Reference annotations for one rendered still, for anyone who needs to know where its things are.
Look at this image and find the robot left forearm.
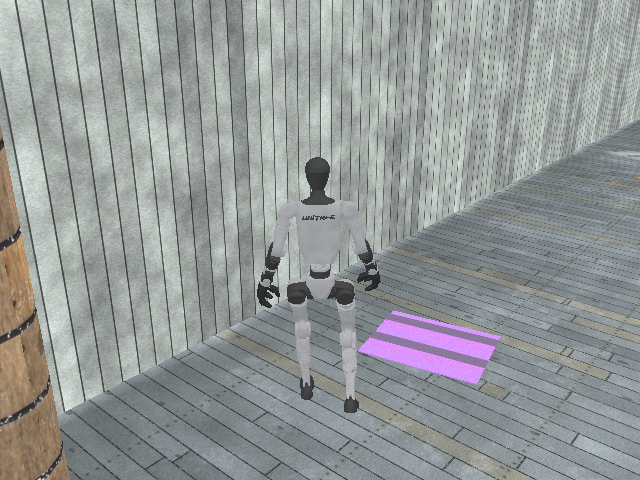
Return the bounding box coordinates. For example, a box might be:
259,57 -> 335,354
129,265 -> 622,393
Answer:
259,242 -> 281,287

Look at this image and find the right robot upper arm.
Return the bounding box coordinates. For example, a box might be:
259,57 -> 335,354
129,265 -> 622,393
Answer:
339,200 -> 368,255

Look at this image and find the left robot upper arm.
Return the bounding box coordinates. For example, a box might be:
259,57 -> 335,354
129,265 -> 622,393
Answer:
271,201 -> 298,258

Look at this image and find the left robot hand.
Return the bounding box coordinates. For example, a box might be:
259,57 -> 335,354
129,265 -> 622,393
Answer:
257,282 -> 280,308

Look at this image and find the robot left shin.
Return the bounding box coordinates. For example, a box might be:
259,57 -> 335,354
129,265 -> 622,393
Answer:
295,322 -> 311,387

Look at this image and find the right robot hand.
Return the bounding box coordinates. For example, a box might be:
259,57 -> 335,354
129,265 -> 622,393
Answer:
357,271 -> 381,291

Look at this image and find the robot left thigh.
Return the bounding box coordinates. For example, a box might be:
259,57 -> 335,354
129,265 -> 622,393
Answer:
287,278 -> 311,339

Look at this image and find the robot right forearm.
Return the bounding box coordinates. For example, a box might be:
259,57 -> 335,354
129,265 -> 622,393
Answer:
358,239 -> 378,275

